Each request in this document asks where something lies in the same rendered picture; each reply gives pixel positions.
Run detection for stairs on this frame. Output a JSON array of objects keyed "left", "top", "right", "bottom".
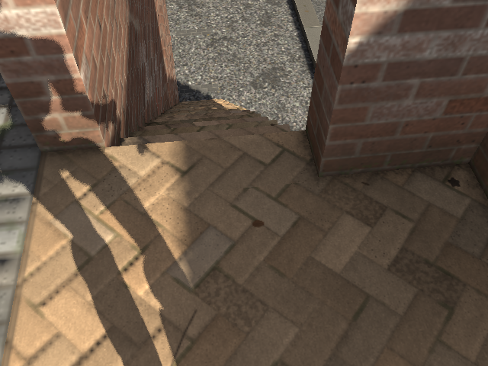
[{"left": 120, "top": 99, "right": 291, "bottom": 146}]

